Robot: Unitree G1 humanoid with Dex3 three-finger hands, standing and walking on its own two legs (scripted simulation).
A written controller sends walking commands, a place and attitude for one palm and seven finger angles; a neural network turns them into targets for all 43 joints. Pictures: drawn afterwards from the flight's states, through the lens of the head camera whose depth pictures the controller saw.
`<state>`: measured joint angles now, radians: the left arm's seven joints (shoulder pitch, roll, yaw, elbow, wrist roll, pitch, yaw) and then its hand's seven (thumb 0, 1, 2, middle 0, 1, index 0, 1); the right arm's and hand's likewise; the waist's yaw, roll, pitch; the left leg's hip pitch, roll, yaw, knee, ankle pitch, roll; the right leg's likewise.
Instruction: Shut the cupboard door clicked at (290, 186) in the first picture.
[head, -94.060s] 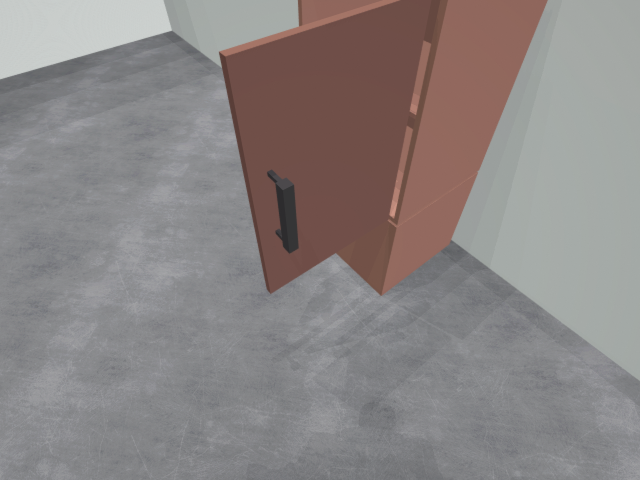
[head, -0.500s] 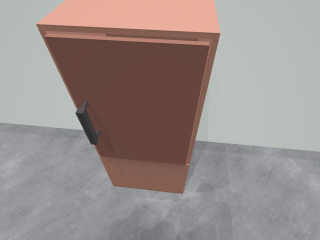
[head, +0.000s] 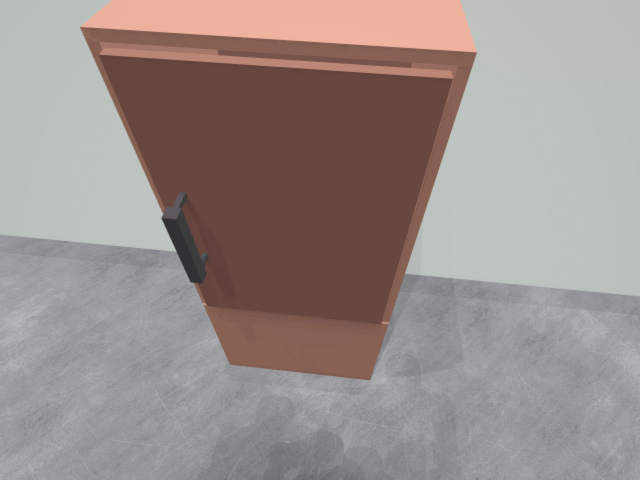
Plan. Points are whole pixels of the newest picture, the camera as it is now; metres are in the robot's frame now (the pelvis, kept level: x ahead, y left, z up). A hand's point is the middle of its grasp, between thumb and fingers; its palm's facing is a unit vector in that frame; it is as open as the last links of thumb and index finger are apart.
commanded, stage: shuffle to correct the standing spot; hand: left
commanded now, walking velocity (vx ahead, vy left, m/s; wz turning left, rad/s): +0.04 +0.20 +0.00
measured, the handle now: (190, 239) +0.48 +0.27 -0.05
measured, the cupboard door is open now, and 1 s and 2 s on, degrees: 0 0 0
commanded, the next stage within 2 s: come to a stop and stand still in 0.24 s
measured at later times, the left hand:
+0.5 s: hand out of the picture +0.03 +0.27 -0.18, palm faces +0.06 -0.97 -0.25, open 7.4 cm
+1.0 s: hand out of the picture +0.02 +0.24 -0.16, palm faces +0.03 -0.98 -0.17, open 7.3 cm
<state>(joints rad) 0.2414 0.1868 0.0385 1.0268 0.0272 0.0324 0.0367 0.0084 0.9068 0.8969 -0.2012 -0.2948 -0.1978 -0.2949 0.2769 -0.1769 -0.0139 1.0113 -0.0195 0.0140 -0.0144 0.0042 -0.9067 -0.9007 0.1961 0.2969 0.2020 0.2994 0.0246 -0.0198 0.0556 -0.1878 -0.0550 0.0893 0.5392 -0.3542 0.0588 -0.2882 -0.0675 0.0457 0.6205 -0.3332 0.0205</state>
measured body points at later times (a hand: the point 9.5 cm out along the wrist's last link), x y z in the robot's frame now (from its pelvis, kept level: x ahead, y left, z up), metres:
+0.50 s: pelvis +0.00 +0.07 -0.01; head +0.03 +0.08 +0.44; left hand +0.03 +0.33 -0.16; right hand +0.07 -0.17 -0.15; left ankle +0.01 +0.20 -0.73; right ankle -0.02 -0.07 -0.70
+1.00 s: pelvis +0.02 +0.07 +0.01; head +0.04 +0.07 +0.46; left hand +0.02 +0.29 -0.15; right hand +0.00 -0.14 -0.15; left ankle +0.01 +0.20 -0.73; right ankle +0.00 -0.01 -0.73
